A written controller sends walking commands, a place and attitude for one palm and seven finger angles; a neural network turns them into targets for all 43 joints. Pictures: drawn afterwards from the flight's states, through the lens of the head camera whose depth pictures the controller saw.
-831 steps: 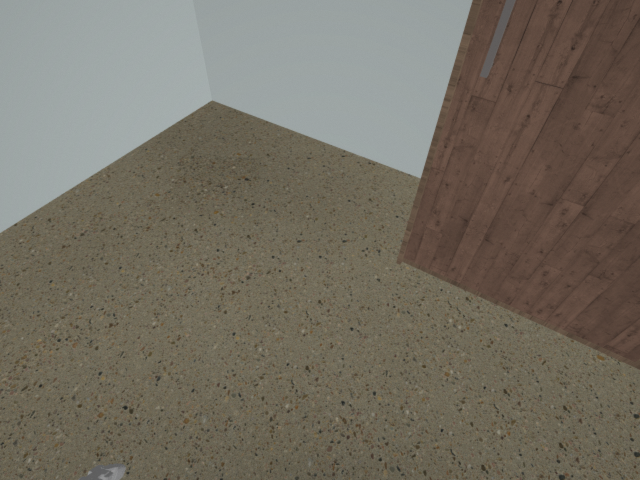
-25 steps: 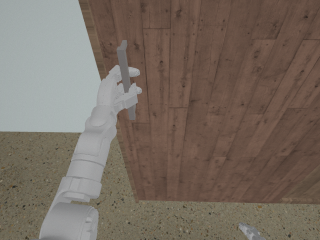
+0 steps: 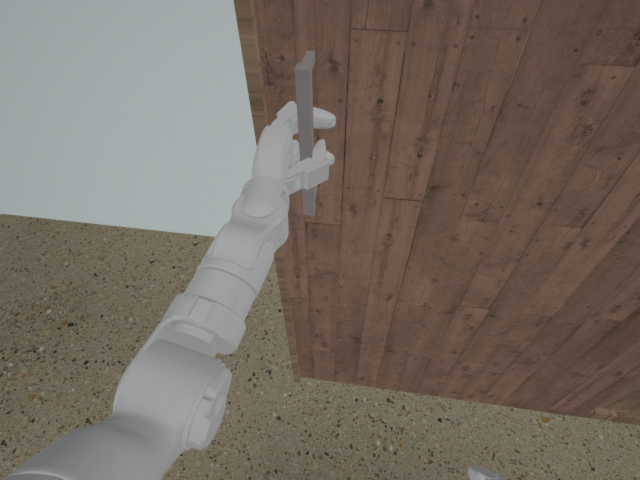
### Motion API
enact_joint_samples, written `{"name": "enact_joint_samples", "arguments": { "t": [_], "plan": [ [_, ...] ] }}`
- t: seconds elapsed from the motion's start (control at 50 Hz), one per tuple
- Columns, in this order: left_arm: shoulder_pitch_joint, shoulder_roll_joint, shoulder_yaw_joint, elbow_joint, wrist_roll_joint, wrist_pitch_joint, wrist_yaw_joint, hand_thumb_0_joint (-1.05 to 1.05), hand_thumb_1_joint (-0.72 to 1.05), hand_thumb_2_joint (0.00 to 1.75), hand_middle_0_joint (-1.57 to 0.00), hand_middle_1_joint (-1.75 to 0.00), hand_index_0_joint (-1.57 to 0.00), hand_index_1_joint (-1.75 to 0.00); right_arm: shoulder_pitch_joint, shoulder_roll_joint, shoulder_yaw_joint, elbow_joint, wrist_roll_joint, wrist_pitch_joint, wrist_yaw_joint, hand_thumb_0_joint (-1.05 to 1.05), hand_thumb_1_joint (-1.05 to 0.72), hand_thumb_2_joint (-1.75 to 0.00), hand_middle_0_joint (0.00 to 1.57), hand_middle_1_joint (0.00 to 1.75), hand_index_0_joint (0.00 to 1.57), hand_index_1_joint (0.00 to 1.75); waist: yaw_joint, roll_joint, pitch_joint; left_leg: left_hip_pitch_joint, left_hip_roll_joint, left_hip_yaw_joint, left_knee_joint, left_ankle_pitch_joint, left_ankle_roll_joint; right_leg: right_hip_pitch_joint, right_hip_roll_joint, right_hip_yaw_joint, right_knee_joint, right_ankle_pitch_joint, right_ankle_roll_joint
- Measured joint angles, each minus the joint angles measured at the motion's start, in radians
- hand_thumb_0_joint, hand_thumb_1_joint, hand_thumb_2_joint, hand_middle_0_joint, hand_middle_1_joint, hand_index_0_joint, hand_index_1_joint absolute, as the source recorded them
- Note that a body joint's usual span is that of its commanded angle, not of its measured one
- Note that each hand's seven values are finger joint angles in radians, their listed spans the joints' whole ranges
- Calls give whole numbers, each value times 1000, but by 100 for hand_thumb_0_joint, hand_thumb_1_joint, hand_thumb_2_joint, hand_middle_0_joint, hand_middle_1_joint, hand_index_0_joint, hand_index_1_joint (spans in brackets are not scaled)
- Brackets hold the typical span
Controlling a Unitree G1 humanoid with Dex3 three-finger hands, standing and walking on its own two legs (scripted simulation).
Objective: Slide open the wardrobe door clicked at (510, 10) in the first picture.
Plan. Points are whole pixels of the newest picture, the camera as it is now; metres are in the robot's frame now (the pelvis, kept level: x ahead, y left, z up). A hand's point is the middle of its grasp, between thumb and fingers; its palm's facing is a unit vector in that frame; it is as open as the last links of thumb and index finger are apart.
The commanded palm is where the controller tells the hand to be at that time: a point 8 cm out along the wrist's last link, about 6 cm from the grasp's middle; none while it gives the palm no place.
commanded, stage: tug the door sideways, standing still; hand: left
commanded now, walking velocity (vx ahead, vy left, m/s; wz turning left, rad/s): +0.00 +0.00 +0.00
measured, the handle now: (309, 142) +0.50 +0.05 +0.18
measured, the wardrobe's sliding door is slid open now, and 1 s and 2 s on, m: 0.00 0.01 0.23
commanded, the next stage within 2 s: step sideways, sliding the door along in 0.18 s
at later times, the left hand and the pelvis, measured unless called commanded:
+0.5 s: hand (319, 168) +0.44 +0.03 +0.18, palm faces -0.12 -0.99 -0.11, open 5.5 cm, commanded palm +0.43 +0.05 +0.18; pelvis -0.01 -0.01 +0.00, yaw -4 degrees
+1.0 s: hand (341, 165) +0.45 +0.00 +0.17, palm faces +0.20 -0.98 -0.05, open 5.9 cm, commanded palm +0.42 -0.02 +0.18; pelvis +0.01 -0.16 -0.01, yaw +1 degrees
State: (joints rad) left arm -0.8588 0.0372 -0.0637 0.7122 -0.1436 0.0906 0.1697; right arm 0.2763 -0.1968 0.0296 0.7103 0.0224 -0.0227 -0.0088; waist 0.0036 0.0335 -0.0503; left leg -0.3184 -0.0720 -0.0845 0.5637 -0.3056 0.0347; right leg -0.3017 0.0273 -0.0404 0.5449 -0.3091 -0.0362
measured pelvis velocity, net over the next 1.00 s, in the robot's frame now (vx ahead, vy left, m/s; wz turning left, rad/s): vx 0.01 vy -0.16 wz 0.02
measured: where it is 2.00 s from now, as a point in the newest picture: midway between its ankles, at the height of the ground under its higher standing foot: outside the picture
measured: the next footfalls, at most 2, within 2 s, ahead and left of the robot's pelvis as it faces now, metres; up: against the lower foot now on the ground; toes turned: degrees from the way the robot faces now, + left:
right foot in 0.72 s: +0.06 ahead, -0.22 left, +0.00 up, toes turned -6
right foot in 1.10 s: +0.10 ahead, -0.32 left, +0.00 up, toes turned -1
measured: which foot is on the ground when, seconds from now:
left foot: down 0.00-1.00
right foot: down 0.00-0.38, up 0.40-0.70, down 0.72-0.90, up 0.92-1.00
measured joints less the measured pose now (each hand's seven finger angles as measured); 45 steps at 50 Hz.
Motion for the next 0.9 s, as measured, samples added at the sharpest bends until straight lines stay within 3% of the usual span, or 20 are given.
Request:
{"name": "enact_joint_samples", "arguments": {
  "t": [0.3,0.38,0.46,0.54,0.66,0.72,0.74,0.78,0.82,0.86,0.88,0.9],
  "plan": [
    [-83,-7,-31,120,-12,-58,20,-1,81,83,-39,-140,-31,-140,31,-10,-6,43,-2,-46,15,1,-91,-90,20,30,20,30,0,-8,-6,-52,-12,4,43,-5,9,-50,-11,0,43,-7,11],
    [-43,58,8,107,21,-136,-53,-1,78,83,-41,-140,-33,-140,-8,-8,1,30,3,-31,-31,1,-91,-90,20,30,20,30,-17,-11,16,-35,-3,39,39,-10,14,-58,-5,30,67,-8,14],
    [16,119,27,46,6,-193,-77,-2,75,84,-43,-140,-35,-140,-27,3,-15,8,-2,-28,-72,1,-91,-90,20,30,20,30,-17,8,63,1,24,69,42,-27,13,-101,11,42,294,-123,13],
    [39,131,36,-9,5,-200,-83,-2,75,85,-44,-140,-36,-140,-30,12,-14,16,-1,-9,-74,1,-91,-90,20,30,20,30,4,30,113,45,72,48,15,-20,-14,-111,12,33,370,-167,11],
    [46,154,39,-89,3,-195,-65,-1,77,86,-45,-140,-35,-140,-31,20,-13,-3,12,-9,-57,1,-91,-90,20,30,20,30,66,35,191,89,151,18,30,-45,-80,-64,-29,7,197,-68,19],
    [47,177,52,-133,3,-185,-49,-1,78,87,-45,-140,-30,-140,-40,22,-12,-24,18,-21,-45,1,-91,-90,20,30,20,30,85,20,220,89,174,-2,83,-82,-119,-16,-41,-4,91,54,25],
    [51,184,63,-149,6,-182,-44,-1,79,87,-45,-140,-28,-140,-52,18,-12,-26,22,-22,-43,1,-91,-90,20,30,20,30,85,24,227,81,185,-14,111,-98,-128,-4,-32,-15,85,41,36],
    [58,187,91,-183,15,-172,-30,-1,81,87,-45,-140,-23,-140,-90,2,-22,-22,31,-18,-44,1,-91,-90,20,30,21,30,61,46,246,37,216,-16,187,-74,-107,1,-15,-59,102,7,22],
    [56,178,107,-215,21,-151,-23,-1,82,87,-45,-140,-19,-140,-128,-16,-36,-14,39,-14,-55,1,-91,-90,20,30,20,30,41,34,260,-26,189,-2,301,-149,-80,-3,-35,-94,113,-11,-1],
    [55,168,115,-256,25,-132,-16,-1,83,88,-45,-140,-17,-140,-159,-37,-49,-14,34,-21,-67,1,-91,-90,20,30,20,30,39,13,276,-45,155,48,294,-182,-62,-9,-57,-108,111,-11,-12],
    [58,166,116,-279,28,-128,-12,0,83,88,-44,-140,-16,-140,-171,-47,-53,-18,31,-28,-71,1,-91,-90,20,30,20,30,41,4,279,-30,149,84,219,-121,-54,-22,-64,-110,121,-10,-14],
    [63,165,116,-300,26,-128,-9,0,83,87,-44,-140,-16,-140,-177,-61,-57,-30,26,-34,-73,1,-91,-90,20,30,20,30,46,12,274,-5,163,104,123,35,-37,-51,-55,-113,157,-5,-7]
  ]
}}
